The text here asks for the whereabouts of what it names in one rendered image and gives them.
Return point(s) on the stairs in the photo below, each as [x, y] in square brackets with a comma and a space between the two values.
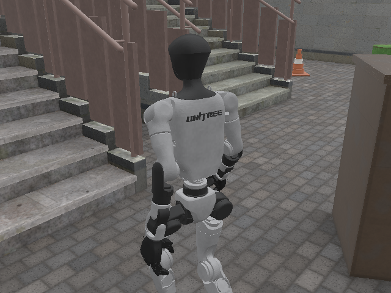
[32, 197]
[245, 94]

